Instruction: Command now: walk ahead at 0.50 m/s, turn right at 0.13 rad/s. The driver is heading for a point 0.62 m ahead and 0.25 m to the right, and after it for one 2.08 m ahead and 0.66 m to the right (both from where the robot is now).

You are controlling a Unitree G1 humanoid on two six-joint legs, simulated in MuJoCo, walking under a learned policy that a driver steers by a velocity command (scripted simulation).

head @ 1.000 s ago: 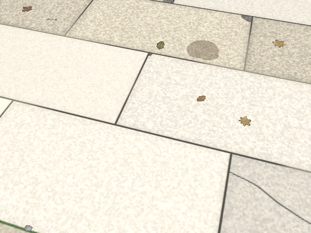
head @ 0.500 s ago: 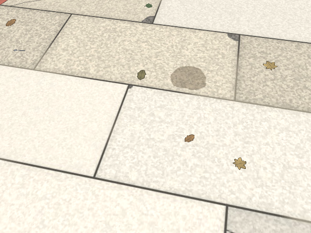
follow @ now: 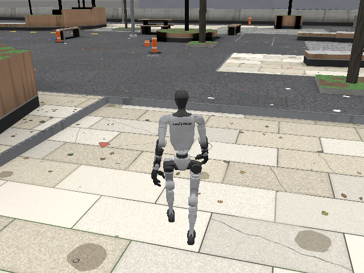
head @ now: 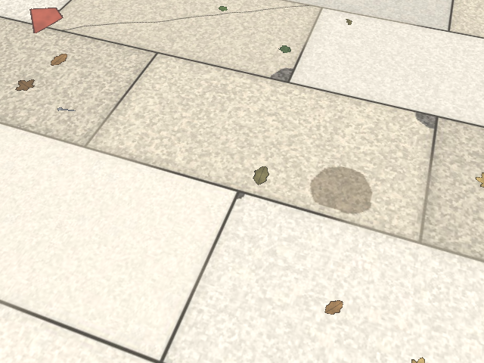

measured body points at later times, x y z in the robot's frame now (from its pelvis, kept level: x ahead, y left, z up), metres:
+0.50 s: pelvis +0.26 +0.01 +0.00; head +0.29 +0.01 +0.45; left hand +0.47 +0.19 -0.12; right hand +0.15 -0.21 -0.14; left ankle +0.16 +0.09 -0.73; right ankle +0.39 -0.13 -0.69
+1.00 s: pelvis +0.45 -0.07 +0.01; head +0.48 -0.11 +0.46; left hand +0.62 +0.16 -0.11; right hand +0.45 -0.37 -0.12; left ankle +0.62 +0.02 -0.67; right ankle +0.40 -0.09 -0.73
